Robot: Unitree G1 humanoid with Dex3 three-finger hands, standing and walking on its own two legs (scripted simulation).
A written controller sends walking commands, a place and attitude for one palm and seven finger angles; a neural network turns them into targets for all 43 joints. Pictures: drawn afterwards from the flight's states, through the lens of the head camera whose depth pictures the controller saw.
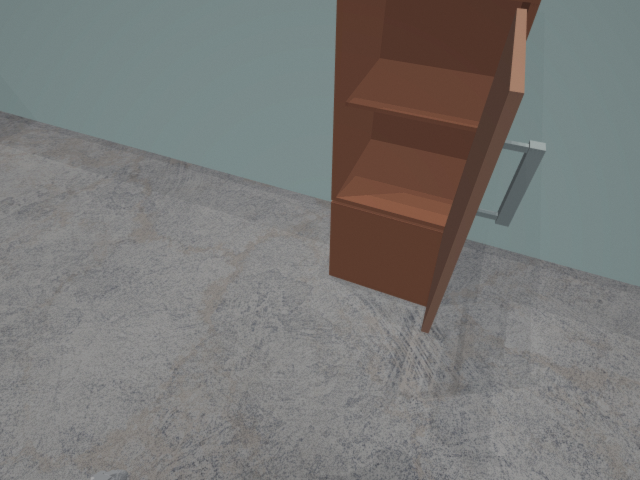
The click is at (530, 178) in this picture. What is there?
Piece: cupboard door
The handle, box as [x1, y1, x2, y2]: [476, 140, 545, 226]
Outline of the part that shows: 545,143 530,140 527,144 505,140 502,148 522,151 524,154 498,211 494,212 478,208 476,215 492,218 495,220 495,223 507,226 545,151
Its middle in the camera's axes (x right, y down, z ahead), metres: +0.30 -0.09 +0.63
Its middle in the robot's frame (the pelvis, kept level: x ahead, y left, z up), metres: +0.55 -0.27 +0.08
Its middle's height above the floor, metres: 0.86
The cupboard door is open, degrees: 92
